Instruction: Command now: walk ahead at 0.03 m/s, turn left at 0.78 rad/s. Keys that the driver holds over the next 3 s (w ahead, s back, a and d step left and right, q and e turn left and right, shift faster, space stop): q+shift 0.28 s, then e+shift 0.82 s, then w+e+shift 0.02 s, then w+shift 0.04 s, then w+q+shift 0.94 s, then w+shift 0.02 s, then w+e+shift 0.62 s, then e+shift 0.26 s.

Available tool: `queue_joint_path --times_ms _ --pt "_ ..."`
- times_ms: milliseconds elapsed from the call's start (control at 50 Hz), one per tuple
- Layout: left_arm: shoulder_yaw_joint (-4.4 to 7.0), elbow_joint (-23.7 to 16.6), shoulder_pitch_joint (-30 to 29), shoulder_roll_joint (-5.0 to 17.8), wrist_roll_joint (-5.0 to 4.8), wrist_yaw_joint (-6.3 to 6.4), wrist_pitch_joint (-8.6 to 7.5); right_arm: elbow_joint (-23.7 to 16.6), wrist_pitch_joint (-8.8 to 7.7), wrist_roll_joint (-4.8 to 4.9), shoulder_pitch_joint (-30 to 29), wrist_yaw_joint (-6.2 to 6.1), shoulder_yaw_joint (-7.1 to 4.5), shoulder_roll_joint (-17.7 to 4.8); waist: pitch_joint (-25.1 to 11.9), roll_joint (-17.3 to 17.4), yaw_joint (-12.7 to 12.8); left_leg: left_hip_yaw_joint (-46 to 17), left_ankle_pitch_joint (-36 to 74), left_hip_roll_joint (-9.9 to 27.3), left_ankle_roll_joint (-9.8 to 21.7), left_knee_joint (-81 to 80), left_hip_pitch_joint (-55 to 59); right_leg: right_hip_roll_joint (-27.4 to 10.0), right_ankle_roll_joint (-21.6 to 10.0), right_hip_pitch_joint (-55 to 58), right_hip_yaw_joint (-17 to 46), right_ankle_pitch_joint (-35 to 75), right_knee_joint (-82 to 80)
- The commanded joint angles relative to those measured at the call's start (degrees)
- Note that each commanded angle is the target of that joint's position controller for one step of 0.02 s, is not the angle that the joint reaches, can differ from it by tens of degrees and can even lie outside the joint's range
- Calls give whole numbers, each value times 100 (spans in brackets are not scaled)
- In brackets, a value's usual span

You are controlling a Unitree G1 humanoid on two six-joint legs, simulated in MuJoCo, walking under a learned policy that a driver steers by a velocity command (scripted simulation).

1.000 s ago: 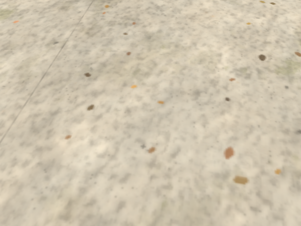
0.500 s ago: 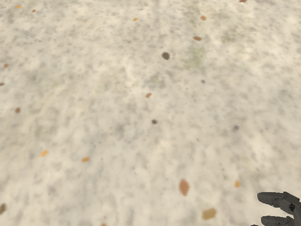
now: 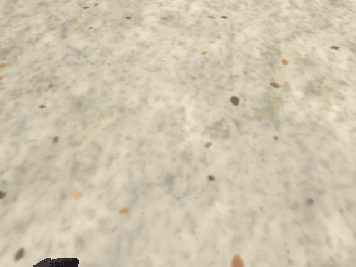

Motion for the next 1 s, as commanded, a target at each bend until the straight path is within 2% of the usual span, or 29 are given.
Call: queue_joint_path --times_ms 20,60,80,100,120,140,160,180,220,280,320,440,500,520,540,560,600,640,660,700,740,780,800,820,840,860,880,920,1000 --pt "403 -234 9 1097 -101 -7 -75 -637 -77 7 -162 168 -56 -325 -864 -973 177 302 72 -64 199 -979 470 -1514 -1114 845 676 2058 -444" --pt "414 -151 -11 973 -232 -58 -109 -518 -43 8 244 158 -143 -378 -842 -766 -57 476 827 -312 494 -2018 1259 -1405 -680 518 317 1548 192" --pt "393 -4 337 762 -202 -110 -114 -441 -48 -47 493 74 -263 -645 -708 -35 -79 -7 1844 -310 766 -2697 1843 -1000 -268 -45 -63 670 1113" --pt "319 -286 318 470 54 -149 -112 -579 -83 -104 660 -62 -517 -1671 -541 2167 91 -2558 4498 1295 1650 -2945 2866 -96 421 -2123 -468 -2090 3217" --pt "298 -574 -528 561 111 -105 -159 -763 -231 -336 714 -3 -472 -1697 -1138 1902 -358 -3630 4427 1769 2613 -3232 2872 504 461 -2834 853 -2751 4346" --pt "341 -575 -759 727 -11 -70 -169 -731 -345 -355 622 39 -426 -1505 -1159 1138 -416 -3199 3688 1555 2464 -3334 2932 430 279 -2961 1215 -2340 4634" --pt "348 -502 -688 704 -53 -18 -181 -729 -395 -222 307 -10 -387 -1338 -934 817 -195 -2841 3235 1237 2131 -3283 2783 375 149 -3005 1333 -1793 4462" --pt "377 -374 -521 757 -5 43 -175 -789 -349 -55 -57 -81 -314 -1082 -845 494 -12 -2546 2918 1014 1839 -3240 2623 281 128 -2967 1392 -1345 4200" --pt "413 -305 -318 782 18 32 -174 -944 -236 -5 -487 -199 -223 -868 -873 663 218 -2317 2799 716 1662 -3251 2116 422 165 -2453 1361 -793 3912" --pt "343 -183 -221 591 -28 -35 -208 -972 -179 -34 -429 -286 -251 -900 -965 543 199 -2365 2488 490 1580 -3200 2127 689 264 -2222 1398 -408 2939" --pt "288 -8 -8 591 -40 -75 -176 -985 -167 -61 -549 -314 -198 -819 -1112 614 168 -2133 2351 556 1534 -3088 2173 562 335 -1929 1301 -212 2465" --pt "149 82 204 509 -98 -242 -131 -688 -239 -327 -680 -85 187 -154 -876 776 29 -1894 1794 636 1655 -3139 1266 158 190 -299 1015 -321 1359" --pt "227 -85 132 870 -103 -281 -180 -530 -284 -251 -594 -81 76 -556 -351 661 80 -1743 1202 400 1391 -2969 1333 333 -98 -97 896 524 128" --pt "277 -194 94 1149 -72 -273 -190 -536 -306 -258 -501 -127 30 -640 -312 310 -35 -1589 888 179 1183 -2639 1433 94 -253 -162 1361 1601 84" --pt "366 -240 84 1474 -101 -260 -204 -593 -332 -332 -276 -160 5 -605 -379 -385 -316 -1137 477 -321 937 -2226 1377 -195 -537 -166 1944 2334 59" --pt "433 -180 219 1511 -177 -254 -197 -658 -336 -349 -523 -202 13 -488 -398 -1023 -209 -439 337 -753 627 -1695 1369 -490 -938 -387 2585 1920 -355" --pt "416 -169 592 1319 -112 -196 -186 -821 -320 -216 -1066 -242 -12 -319 -426 -1471 137 -371 -411 -1071 447 -932 664 -958 -1489 118 3767 1877 -770" --pt "476 -178 908 1377 -81 -145 -245 -916 -311 -170 -1221 -194 -32 -199 -672 -1309 367 -808 -1674 -1048 385 255 -111 -1155 -1710 857 4195 2326 -786" --pt "509 -200 812 1411 -126 -99 -242 -885 -325 -142 -1145 -168 -35 -142 -801 -1019 274 -942 -1561 -940 347 358 -238 -1049 -1593 1037 4032 2417 -656" --pt "543 -272 494 1314 -283 -24 -86 -821 -365 -94 -1115 -127 3 16 -901 -819 178 -876 -1031 -854 245 -669 -36 -595 -1170 1047 3599 2011 -564" --pt "571 -365 333 1295 -290 4 127 -711 -409 -36 -993 -44 29 134 -1000 -968 179 -656 -477 -1032 183 -1560 675 -297 -1026 699 3496 1773 -549" --pt "582 -456 169 1301 -332 -24 207 -498 -429 -8 -461 28 -45 23 -1070 -1080 -37 -527 236 -1096 239 -2747 1535 -112 -896 297 3547 1230 -492" --pt "549 -490 148 1198 -376 -34 204 -356 -410 -12 -139 11 -123 -133 -1071 -975 -149 -555 765 -877 346 -3401 2257 87 -683 -227 3434 481 -358" --pt "467 -446 480 869 -322 -57 208 -348 -366 -80 1 -46 -236 -548 -1061 -68 11 -1628 614 269 735 -3753 3055 605 -342 -1207 2873 -1173 677" --pt "480 -567 652 825 -283 -69 118 -468 -341 -390 -315 -32 -304 -1042 -769 1482 255 -3379 1119 1666 1544 -3973 2686 1257 -50 -2374 2089 -2148 1988" --pt "596 -515 690 1282 -181 -83 35 -629 -417 -485 -611 -45 -256 -842 -556 1164 336 -3442 1270 2032 1888 -4068 2331 632 115 -2466 2031 -1972 3072" --pt "679 -359 699 1529 -207 -92 56 -711 -457 -437 -987 -102 -145 -480 -373 660 441 -2661 1282 1632 1726 -3964 2071 500 166 -2343 1888 -1520 3538" --pt "645 -144 915 1324 -188 -80 165 -764 -472 -253 -1289 -225 -74 -286 -242 437 477 -1571 1423 962 1367 -3795 2105 396 297 -2424 1703 -746 4083" --pt "457 -488 349 983 -259 -168 170 -597 -400 -299 -620 -360 -54 -377 -211 602 32 -685 2448 881 1597 -3770 2588 106 582 -2803 1131 -269 3962"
